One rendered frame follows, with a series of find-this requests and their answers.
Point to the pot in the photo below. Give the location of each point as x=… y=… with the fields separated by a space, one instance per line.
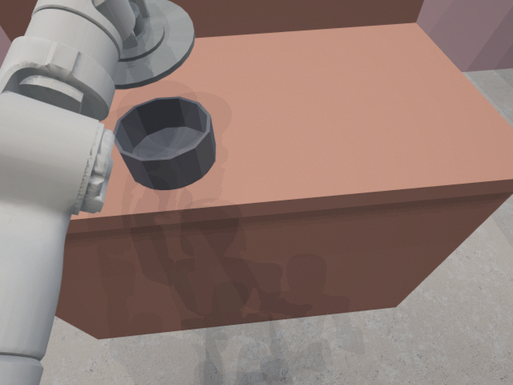
x=166 y=143

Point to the robot left upper arm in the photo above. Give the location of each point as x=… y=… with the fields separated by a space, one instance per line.
x=53 y=163

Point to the table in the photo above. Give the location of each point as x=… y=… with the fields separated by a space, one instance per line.
x=352 y=158

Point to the lid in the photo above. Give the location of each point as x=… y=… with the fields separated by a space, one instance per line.
x=164 y=44

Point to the left robot forearm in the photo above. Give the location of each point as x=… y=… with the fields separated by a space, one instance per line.
x=68 y=55

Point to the knob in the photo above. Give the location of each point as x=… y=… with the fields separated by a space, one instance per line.
x=139 y=23

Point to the robot left hand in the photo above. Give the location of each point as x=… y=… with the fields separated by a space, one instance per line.
x=131 y=41

